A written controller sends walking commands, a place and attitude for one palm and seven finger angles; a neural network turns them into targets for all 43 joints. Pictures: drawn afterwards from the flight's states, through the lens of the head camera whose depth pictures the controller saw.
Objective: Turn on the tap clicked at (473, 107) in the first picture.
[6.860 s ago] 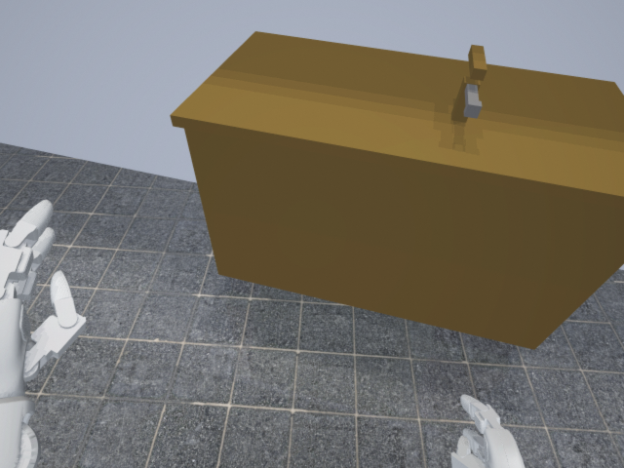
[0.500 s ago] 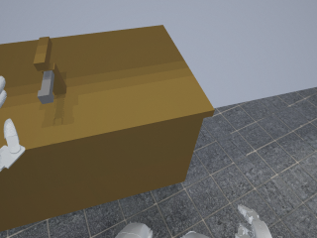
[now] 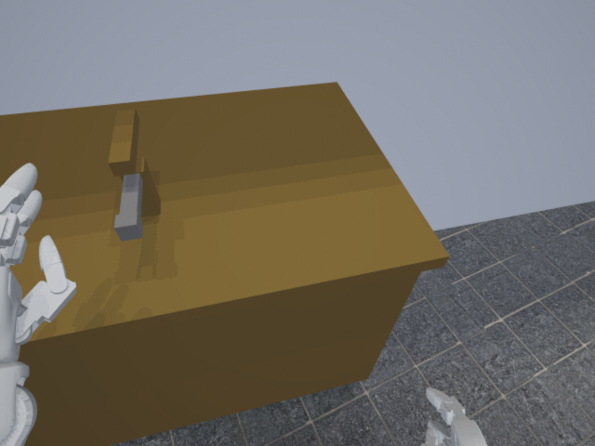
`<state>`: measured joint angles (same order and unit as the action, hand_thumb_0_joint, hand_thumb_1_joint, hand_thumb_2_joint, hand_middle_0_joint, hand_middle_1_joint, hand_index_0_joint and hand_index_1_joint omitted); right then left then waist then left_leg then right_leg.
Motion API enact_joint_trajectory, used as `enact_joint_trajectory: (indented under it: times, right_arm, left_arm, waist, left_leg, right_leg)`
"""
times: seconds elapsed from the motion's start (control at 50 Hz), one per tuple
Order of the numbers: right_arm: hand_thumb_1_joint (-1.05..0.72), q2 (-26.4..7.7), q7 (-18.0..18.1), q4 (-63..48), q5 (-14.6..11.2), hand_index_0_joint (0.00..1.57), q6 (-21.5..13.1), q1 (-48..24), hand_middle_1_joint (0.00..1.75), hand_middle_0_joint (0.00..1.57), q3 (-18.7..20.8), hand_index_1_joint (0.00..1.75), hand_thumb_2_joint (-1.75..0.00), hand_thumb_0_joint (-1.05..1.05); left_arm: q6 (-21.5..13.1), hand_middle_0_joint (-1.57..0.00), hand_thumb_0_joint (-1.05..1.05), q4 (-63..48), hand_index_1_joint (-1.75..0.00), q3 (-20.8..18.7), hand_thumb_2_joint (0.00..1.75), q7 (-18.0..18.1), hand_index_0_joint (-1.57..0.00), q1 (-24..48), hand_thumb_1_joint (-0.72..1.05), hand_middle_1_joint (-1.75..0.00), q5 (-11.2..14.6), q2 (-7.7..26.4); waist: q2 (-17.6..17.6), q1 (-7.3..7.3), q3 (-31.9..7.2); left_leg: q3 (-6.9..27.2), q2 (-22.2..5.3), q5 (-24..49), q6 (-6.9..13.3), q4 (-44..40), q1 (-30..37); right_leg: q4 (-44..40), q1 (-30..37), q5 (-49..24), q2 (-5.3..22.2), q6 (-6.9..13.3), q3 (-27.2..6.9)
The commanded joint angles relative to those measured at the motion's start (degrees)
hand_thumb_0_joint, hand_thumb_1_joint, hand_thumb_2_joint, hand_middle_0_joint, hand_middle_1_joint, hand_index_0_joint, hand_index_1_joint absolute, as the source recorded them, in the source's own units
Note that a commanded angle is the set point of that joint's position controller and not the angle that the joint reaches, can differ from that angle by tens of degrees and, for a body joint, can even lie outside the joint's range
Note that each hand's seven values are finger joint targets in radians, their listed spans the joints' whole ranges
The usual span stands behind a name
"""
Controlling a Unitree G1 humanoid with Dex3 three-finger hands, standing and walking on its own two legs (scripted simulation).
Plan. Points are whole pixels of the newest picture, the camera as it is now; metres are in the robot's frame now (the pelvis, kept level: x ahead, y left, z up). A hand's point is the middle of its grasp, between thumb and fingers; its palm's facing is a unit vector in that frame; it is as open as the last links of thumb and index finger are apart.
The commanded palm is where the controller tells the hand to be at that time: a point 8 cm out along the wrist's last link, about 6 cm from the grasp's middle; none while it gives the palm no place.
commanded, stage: come to a stop and stand still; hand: left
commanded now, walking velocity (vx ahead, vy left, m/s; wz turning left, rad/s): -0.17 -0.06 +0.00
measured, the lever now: (129, 226) +0.36 +0.27 +0.10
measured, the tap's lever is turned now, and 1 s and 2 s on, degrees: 0 0 0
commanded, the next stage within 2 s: look again from close up in 1.94 s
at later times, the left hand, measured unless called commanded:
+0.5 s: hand (34, 237) +0.25 +0.28 +0.21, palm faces +0.44 -0.75 -0.49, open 7.5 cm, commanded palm +0.16 +0.27 +0.19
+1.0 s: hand (17, 285) +0.21 +0.29 +0.18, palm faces +0.37 -0.85 -0.37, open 7.5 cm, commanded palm +0.15 +0.31 +0.19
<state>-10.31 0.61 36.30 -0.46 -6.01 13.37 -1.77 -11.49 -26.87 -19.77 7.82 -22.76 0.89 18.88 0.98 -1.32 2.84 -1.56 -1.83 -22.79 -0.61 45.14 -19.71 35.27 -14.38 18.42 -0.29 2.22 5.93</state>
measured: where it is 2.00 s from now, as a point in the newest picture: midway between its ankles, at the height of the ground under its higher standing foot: outside the picture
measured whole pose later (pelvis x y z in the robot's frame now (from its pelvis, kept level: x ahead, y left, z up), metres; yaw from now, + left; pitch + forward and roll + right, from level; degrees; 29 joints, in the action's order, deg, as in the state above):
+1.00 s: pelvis -0.03 +0.04 +0.01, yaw -3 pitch -2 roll -2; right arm -10.9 1.1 34.2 -0.8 -8.8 14.7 -2.1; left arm -13.4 -23.2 -21.3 5.5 -19.9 0.6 21.1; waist -0.9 -1.9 3.3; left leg -3.8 0.9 -10.5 3.7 27.7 -15.3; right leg 25.0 -12.1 10.7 -1.0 0.0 1.1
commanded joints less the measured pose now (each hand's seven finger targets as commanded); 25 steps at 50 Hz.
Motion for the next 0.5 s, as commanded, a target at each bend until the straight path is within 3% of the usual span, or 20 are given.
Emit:
enact_joint_trajectory:
  times: [0.0,0.02,0.04,0.06,0.08,0.1,0.12,0.14,0.18,0.22,0.26,0.28,0.3,0.32,0.38,0.4,0.42,0.44,0.48]
  right_arm:
    - [-0.90,-5.4,1.3,-8.6,0.3,0.20,-3.0,-6.1,0.30,0.20,1.8,0.30,-0.90,0.00]
    - [-0.90,-6.1,1.9,-8.8,0.3,0.20,-3.1,-7.5,0.30,0.20,2.4,0.30,-0.90,0.00]
    - [-0.90,-6.8,2.2,-9.9,0.2,0.20,-3.0,-7.7,0.30,0.20,2.8,0.30,-0.90,0.00]
    - [-0.90,-7.0,2.1,-10.5,0.2,0.20,-3.0,-7.5,0.30,0.20,2.8,0.30,-0.90,0.00]
    - [-0.90,-6.7,1.9,-10.8,0.7,0.20,-3.2,-7.3,0.30,0.20,2.9,0.30,-0.90,0.00]
    - [-0.90,-6.7,1.7,-10.5,1.2,0.20,-3.5,-7.0,0.30,0.20,3.1,0.30,-0.90,0.00]
    - [-0.90,-6.2,1.5,-10.4,1.2,0.20,-4.3,-7.8,0.30,0.20,2.9,0.30,-0.90,0.00]
    - [-0.90,-6.7,1.2,-10.2,1.2,0.20,-4.4,-6.1,0.30,0.20,3.3,0.30,-0.90,0.00]
    - [-0.90,-7.3,0.4,-10.6,0.9,0.20,-4.3,-4.9,0.30,0.20,3.8,0.30,-0.90,0.00]
    - [-0.90,-7.5,0.3,-11.2,0.5,0.20,-3.9,-5.6,0.30,0.20,3.6,0.30,-0.90,0.00]
    - [-0.90,-7.6,0.7,-11.6,0.4,0.20,-3.0,-6.1,0.30,0.20,3.3,0.30,-0.90,0.00]
    - [-0.90,-7.5,1.0,-12.0,0.3,0.20,-2.6,-6.4,0.30,0.20,3.1,0.30,-0.90,0.00]
    - [-0.90,-7.3,1.3,-12.2,-0.2,0.20,-2.4,-6.5,0.30,0.20,3.2,0.30,-0.90,0.00]
    - [-0.90,-7.4,1.7,-12.2,-0.5,0.20,-2.2,-7.0,0.30,0.20,3.4,0.30,-0.90,0.00]
    - [-0.90,-7.3,2.5,-11.9,-0.1,0.20,-1.6,-7.5,0.30,0.20,3.0,0.30,-0.90,0.00]
    - [-0.90,-9.6,2.6,-10.4,2.4,0.20,-4.8,1.8,0.30,0.20,5.7,0.30,-0.90,0.00]
    - [-0.90,-6.8,2.5,-6.7,-0.8,0.20,-3.6,-3.7,0.30,0.20,4.6,0.30,-0.90,0.00]
    - [-0.90,-8.5,1.1,-9.6,0.3,0.20,-4.0,-4.0,0.30,0.20,5.8,0.30,-0.90,0.00]
    - [-0.90,-9.2,-0.5,-11.7,-1.2,0.20,-3.7,-3.7,0.30,0.20,5.9,0.30,-0.90,0.00]
  left_arm:
    - [-3.2,-0.20,0.00,-12.3,-0.30,-7.7,0.90,2.1,-0.20,4.9,0.90,-0.30,0.7,12.3]
    - [-3.1,-0.20,0.00,-14.9,-0.30,-8.6,0.90,2.2,-0.20,4.8,0.90,-0.30,1.0,13.6]
    - [-3.3,-0.20,0.00,-16.9,-0.30,-7.8,0.90,2.0,-0.20,4.6,0.90,-0.30,1.3,12.6]
    - [-3.1,-0.20,0.00,-16.4,-0.30,-7.8,0.90,1.7,-0.20,3.9,0.90,-0.30,1.5,12.6]
    - [-3.0,-0.20,0.00,-17.6,-0.30,-7.5,0.90,1.3,-0.20,4.4,0.90,-0.30,1.4,12.7]
    - [-3.0,-0.20,0.00,-18.1,-0.30,-7.1,0.90,1.1,-0.20,5.4,0.90,-0.30,1.1,12.7]
    - [-3.2,-0.20,0.00,-19.1,-0.30,-7.7,0.90,1.2,-0.20,5.1,0.90,-0.30,1.1,13.3]
    - [-3.1,-0.20,0.00,-17.8,-0.30,-6.9,0.90,1.3,-0.20,2.8,0.90,-0.30,1.0,11.8]
    - [-2.2,-0.20,0.00,-16.5,-0.30,-6.1,0.90,1.0,-0.20,-1.1,0.90,-0.30,1.2,10.4]
    - [-1.6,-0.20,0.00,-15.0,-0.30,-6.9,0.90,0.8,-0.20,-4.3,0.90,-0.30,1.4,10.6]
    - [-1.4,-0.20,0.00,-14.0,-0.30,-7.2,0.90,0.6,-0.20,-3.0,0.90,-0.30,1.6,10.9]
    - [-1.2,-0.20,0.00,-13.1,-0.30,-8.1,0.90,0.8,-0.20,-2.4,0.90,-0.30,1.8,11.8]
    - [-0.8,-0.20,0.00,-11.6,-0.30,-7.3,0.90,0.7,-0.20,-3.1,0.90,-0.30,2.2,10.6]
    - [-0.5,-0.20,0.00,-12.1,-0.30,-7.1,0.90,0.8,-0.20,-3.9,0.90,-0.30,2.7,10.7]
    - [0.0,-0.20,0.00,-12.1,-0.30,-7.1,0.90,1.2,-0.20,-2.1,0.90,-0.30,3.1,11.2]
    - [-6.3,-0.20,0.00,-25.9,-0.30,-39.3,0.90,-0.1,-0.20,58.6,0.90,-0.30,-6.3,56.6]
    - [-3.5,-0.20,0.00,-1.0,-0.30,-24.4,0.90,-1.6,-0.20,40.9,0.90,-0.30,-0.8,35.7]
    - [-2.5,-0.20,0.00,2.4,-0.30,-13.7,0.90,-2.9,-0.20,26.9,0.90,-0.30,-0.4,20.5]
    - [-2.4,-0.20,0.00,0.4,-0.30,-7.1,0.90,-4.3,-0.20,11.6,0.90,-0.30,1.6,12.8]
  waist:
    - [-6.4,0.91,-8.3]
    - [-1.8,0.78,-10.4]
    - [4.5,0.02,-12.3]
    - [8.2,0.00,-11.6]
    - [13.0,0.45,-9.8]
    - [13.3,0.69,-8.5]
    - [12.7,0.45,-9.6]
    - [10.0,0.65,-10.2]
    - [8.6,0.95,-11.5]
    - [10.0,0.89,-12.0]
    - [8.1,0.87,-11.5]
    - [5.9,0.87,-11.5]
    - [1.5,0.79,-12.4]
    - [-0.7,1.07,-13.4]
    - [-0.8,0.81,-12.5]
    - [-11.7,0.15,0.6]
    - [6.8,0.32,-4.6]
    - [9.6,-1.27,-11.3]
    - [5.0,-1.74,-14.3]
  left_leg:
    - [-1.0,0.8,11.3,-0.1,-15.3,4.1]
    - [0.8,-0.5,25.4,0.1,-19.6,11.5]
    - [6.3,-5.7,34.8,1.8,-20.7,15.1]
    - [11.3,-9.3,38.7,3.5,-23.4,13.9]
    - [15.1,-11.3,42.0,4.0,-26.1,13.5]
    - [15.4,-12.4,44.4,3.5,-26.9,14.7]
    - [14.3,-12.5,47.4,3.4,-26.0,18.3]
    - [13.1,-12.9,50.6,3.7,-24.1,19.8]
    - [8.9,-11.8,54.5,2.4,-21.4,21.9]
    - [5.8,-10.5,51.0,1.1,-20.7,20.0]
    - [4.9,-9.2,40.7,0.2,-20.8,12.2]
    - [4.3,-7.8,34.8,-0.2,-20.8,8.3]
    - [3.1,-6.3,28.7,-0.3,-20.1,7.1]
    - [2.5,-4.8,25.6,-0.2,-18.9,7.9]
    - [1.7,-2.8,18.8,0.2,-19.6,8.6]
    - [-2.4,-2.2,19.6,1.5,-13.8,3.2]
    - [1.2,-4.9,23.3,2.0,-17.9,8.5]
    - [0.8,-3.9,25.4,1.9,-17.1,15.2]
    - [-0.7,-3.2,24.1,3.5,-16.2,14.5]
  right_leg:
    - [-7.1,8.1,-33.6,11.0,3.8,-10.8]
    - [-2.0,5.6,-29.4,7.5,0.9,-7.6]
    - [-0.4,2.6,-17.8,3.8,-1.6,-4.8]
    - [1.1,1.4,-6.8,0.9,-2.4,-4.4]
    - [3.5,-0.7,2.0,-0.4,-2.4,-4.5]
    - [4.6,-2.4,5.7,-0.5,-2.0,-4.6]
    - [5.2,-4.2,6.6,-0.3,-1.8,-5.0]
    - [2.7,-4.1,5.4,0.0,-1.5,-5.2]
    - [-4.0,-2.4,0.5,-0.5,-1.4,-4.2]
    - [-9.7,0.9,-4.3,-0.8,-1.3,-3.4]
    - [-13.9,8.1,-13.3,0.1,-1.3,-4.3]
    - [-14.1,11.4,-20.3,1.0,-1.4,-5.3]
    - [-13.6,12.2,-24.5,2.2,-0.9,-7.3]
    - [-13.7,12.0,-27.9,3.7,0.1,-9.1]
    - [-15.2,8.1,-24.4,5.2,0.2,-11.3]
    - [-22.8,-3.8,-31.6,5.2,-8.2,-11.9]
    - [-12.6,-2.6,-25.3,10.5,1.6,-9.9]
    - [-9.3,0.0,-25.9,6.4,0.7,-13.3]
    - [-10.2,3.1,-27.3,5.6,-4.8,-12.8]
